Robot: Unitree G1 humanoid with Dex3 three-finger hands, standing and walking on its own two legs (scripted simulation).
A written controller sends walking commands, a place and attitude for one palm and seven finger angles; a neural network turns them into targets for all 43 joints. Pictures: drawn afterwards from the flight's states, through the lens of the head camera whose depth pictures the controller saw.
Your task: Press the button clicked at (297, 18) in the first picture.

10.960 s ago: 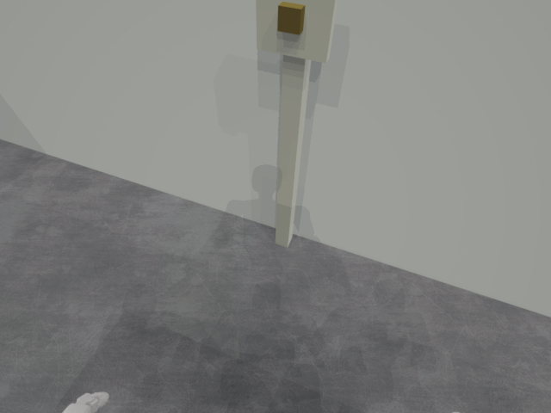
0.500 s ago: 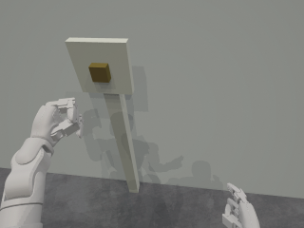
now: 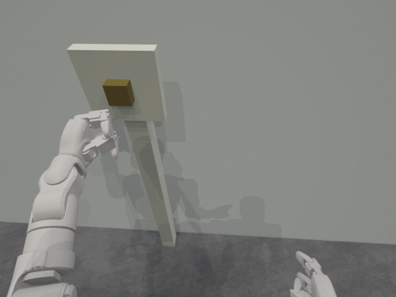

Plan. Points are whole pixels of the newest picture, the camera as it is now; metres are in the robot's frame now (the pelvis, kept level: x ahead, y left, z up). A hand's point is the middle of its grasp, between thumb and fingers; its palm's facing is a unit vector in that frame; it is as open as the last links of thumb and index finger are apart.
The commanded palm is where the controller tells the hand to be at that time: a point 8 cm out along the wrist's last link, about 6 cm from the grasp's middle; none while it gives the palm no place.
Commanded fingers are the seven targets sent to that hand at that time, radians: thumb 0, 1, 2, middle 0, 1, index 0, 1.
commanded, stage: aim a knuckle at the button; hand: left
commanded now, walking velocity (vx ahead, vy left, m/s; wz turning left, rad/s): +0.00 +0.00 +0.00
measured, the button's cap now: (119, 92) +0.49 +0.21 +0.19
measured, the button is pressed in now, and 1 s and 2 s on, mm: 0 0 6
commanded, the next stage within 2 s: press the button with the knuckle in 0.98 s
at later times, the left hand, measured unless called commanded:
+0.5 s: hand (123, 129) +0.40 +0.18 +0.15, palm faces +0.03 -1.00 -0.02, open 3.1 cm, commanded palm +0.36 +0.24 +0.16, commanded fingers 0.00 0.90 0.90 -1.30 -1.50 -1.30 -1.50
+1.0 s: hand (113, 135) +0.38 +0.20 +0.15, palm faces +0.04 -1.00 -0.01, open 3.1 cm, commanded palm +0.35 +0.24 +0.16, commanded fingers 0.00 0.90 0.90 -1.30 -1.50 -1.30 -1.50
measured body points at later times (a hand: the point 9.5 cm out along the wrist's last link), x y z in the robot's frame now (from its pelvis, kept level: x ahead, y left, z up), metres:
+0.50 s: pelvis +0.01 +0.00 +0.00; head +0.01 -0.02 +0.45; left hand +0.39 +0.24 +0.16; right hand +0.13 -0.25 -0.10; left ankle -0.01 +0.12 -0.74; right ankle +0.00 -0.11 -0.74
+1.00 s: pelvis +0.00 +0.00 +0.00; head -0.01 -0.01 +0.45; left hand +0.37 +0.25 +0.16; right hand +0.15 -0.25 -0.09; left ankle -0.01 +0.12 -0.74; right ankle +0.00 -0.11 -0.74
